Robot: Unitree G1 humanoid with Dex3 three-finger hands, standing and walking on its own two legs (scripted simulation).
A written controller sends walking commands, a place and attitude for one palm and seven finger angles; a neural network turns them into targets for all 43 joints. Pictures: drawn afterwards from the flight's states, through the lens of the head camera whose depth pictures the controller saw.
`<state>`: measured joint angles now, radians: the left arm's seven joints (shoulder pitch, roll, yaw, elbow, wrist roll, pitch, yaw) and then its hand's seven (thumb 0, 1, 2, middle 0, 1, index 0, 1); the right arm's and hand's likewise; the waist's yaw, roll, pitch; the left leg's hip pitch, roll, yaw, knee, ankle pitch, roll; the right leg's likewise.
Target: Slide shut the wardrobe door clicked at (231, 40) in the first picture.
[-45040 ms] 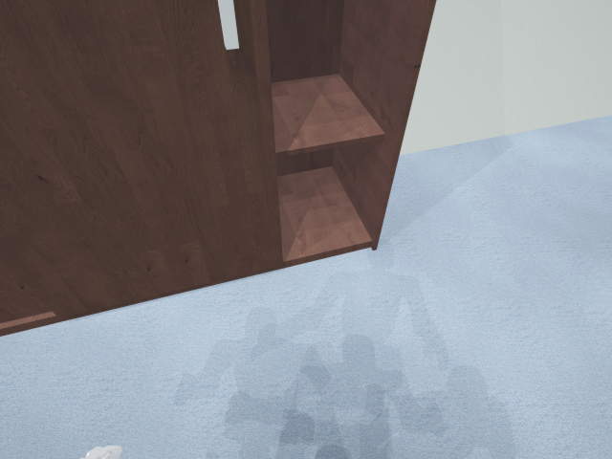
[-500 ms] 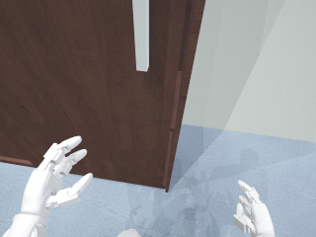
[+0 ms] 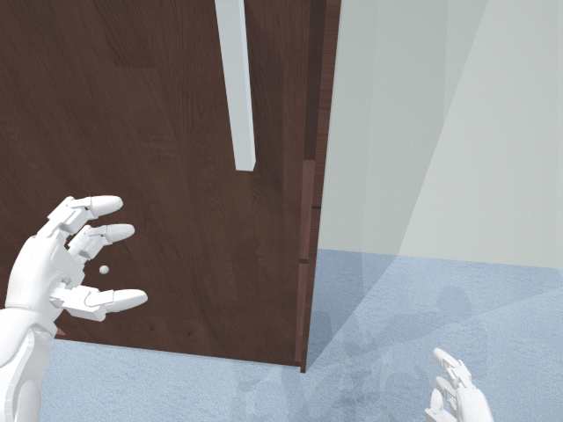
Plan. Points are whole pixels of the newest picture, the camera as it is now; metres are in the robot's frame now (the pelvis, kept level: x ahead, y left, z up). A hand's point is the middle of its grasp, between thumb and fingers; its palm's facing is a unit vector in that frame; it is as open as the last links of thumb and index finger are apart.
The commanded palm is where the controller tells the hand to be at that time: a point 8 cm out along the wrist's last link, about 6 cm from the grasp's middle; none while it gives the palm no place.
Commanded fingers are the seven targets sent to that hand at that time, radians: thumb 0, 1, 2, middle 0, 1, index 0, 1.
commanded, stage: raise the hand with hooked fingers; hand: left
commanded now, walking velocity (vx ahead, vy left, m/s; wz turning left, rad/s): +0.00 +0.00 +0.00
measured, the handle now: (242, 88) +0.47 +0.11 +0.28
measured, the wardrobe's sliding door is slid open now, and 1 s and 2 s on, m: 0.02 0.02 0.02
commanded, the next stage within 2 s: move the hooked fingers beside the handle in 1.04 s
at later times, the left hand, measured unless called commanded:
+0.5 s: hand (57, 171) +0.27 +0.26 +0.27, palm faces +0.10 -0.99 -0.12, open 14.0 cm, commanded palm +0.24 +0.31 +0.28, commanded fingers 0.00 -0.50 0.30 -0.30 -1.20 -0.30 -1.20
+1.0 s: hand (55, 158) +0.28 +0.27 +0.28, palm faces +0.10 -0.99 -0.10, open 14.0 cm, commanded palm +0.24 +0.31 +0.29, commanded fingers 0.00 -0.50 0.30 -0.30 -1.20 -0.30 -1.20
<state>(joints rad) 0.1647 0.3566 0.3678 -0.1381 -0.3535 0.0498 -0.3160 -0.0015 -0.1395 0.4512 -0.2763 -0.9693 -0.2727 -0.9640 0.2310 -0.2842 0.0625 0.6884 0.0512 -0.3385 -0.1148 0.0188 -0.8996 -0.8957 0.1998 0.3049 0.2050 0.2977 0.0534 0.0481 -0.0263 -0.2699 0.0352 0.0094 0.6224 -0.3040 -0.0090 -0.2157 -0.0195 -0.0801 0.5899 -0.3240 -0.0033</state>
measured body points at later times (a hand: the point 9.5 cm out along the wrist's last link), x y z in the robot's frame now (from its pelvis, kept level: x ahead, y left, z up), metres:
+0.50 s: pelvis +0.00 -0.01 +0.01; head -0.04 -0.05 +0.46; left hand +0.26 +0.32 +0.28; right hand +0.22 -0.22 -0.06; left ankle +0.02 +0.12 -0.73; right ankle +0.00 -0.12 -0.73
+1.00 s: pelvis +0.00 -0.01 +0.01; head -0.04 -0.03 +0.46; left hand +0.27 +0.32 +0.29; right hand +0.22 -0.23 -0.05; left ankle +0.02 +0.12 -0.73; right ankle +0.00 -0.12 -0.73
